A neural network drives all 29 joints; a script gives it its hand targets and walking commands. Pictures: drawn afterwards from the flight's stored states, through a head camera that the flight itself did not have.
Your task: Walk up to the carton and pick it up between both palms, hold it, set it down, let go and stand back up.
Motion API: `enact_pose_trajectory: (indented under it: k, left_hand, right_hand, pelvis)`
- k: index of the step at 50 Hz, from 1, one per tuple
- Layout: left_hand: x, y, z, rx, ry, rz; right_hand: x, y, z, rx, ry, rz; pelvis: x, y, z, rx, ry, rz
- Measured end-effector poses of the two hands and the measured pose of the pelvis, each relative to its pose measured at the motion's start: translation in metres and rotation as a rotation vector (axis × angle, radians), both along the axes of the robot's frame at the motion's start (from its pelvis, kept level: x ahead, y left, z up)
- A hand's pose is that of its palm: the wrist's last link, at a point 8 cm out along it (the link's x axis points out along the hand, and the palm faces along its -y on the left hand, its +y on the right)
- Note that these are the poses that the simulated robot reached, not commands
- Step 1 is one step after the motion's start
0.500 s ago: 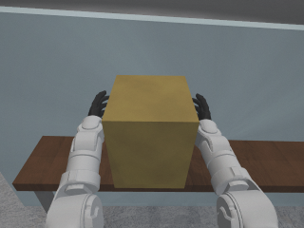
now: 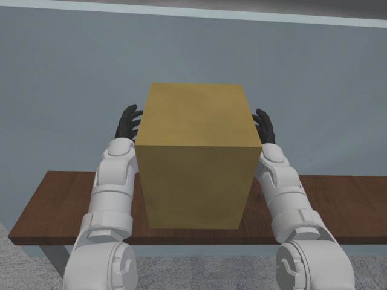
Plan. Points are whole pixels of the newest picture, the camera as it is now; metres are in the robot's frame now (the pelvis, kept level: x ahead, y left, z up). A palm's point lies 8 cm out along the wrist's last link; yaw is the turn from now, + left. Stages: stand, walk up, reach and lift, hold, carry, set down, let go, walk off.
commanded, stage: reach and lift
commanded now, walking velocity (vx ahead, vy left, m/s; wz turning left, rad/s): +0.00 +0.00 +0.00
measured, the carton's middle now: (195, 156) +0.39 +0.00 +0.12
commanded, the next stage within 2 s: hold in 0.26 s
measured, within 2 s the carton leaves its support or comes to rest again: neither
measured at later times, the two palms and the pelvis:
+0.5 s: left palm (114, 143) +0.36 +0.17 +0.18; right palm (263, 140) +0.36 -0.13 +0.20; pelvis +0.01 +0.01 +0.00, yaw +0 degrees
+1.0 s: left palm (118, 138) +0.36 +0.15 +0.20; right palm (269, 140) +0.37 -0.14 +0.20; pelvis -0.01 +0.00 +0.00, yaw +0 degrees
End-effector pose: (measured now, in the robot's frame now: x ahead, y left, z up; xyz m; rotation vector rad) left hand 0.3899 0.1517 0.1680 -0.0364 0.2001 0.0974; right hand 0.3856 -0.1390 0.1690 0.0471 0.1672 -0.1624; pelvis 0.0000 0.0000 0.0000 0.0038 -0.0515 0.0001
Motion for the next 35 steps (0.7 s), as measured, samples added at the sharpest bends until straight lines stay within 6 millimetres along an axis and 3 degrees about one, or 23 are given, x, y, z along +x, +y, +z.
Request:
enact_pose_trajectory:
  k: [7,15,24,35]
  left_hand:
    - [0.018,0.005,0.010,0.000,-0.011,0.001]
    - [0.002,0.011,0.008,-0.017,-0.031,-0.029]
    - [-0.024,0.016,0.014,0.005,-0.016,-0.012]
    - [-0.053,0.002,0.034,0.058,-0.039,-0.006]
  right_hand:
    - [0.019,0.005,0.009,0.016,-0.014,0.004]
    - [0.003,0.010,0.030,0.037,-0.060,-0.013]
    - [-0.018,0.015,0.031,0.042,-0.051,0.011]
    - [-0.047,0.001,0.036,0.006,-0.081,0.021]
  pelvis:
    - [0.019,0.000,0.001,0.000,0.003,0.000]
    - [0.026,0.007,0.004,-0.009,-0.023,0.003]
    - [0.010,0.010,0.000,-0.004,-0.056,0.006]
    - [-0.015,0.007,-0.001,-0.005,-0.090,0.005]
